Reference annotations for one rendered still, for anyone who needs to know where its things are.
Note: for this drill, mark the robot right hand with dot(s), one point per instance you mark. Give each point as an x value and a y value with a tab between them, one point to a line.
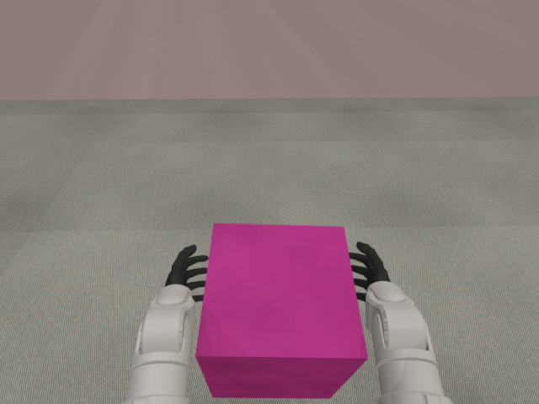
374	272

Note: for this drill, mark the robot left hand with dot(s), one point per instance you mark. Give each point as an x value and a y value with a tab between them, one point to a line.
179	273

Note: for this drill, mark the carton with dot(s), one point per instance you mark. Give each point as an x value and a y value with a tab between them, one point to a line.
280	315

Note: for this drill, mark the robot right forearm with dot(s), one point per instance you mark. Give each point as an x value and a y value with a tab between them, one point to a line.
404	353

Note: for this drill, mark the robot left forearm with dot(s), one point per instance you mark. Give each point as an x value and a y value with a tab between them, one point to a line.
161	358

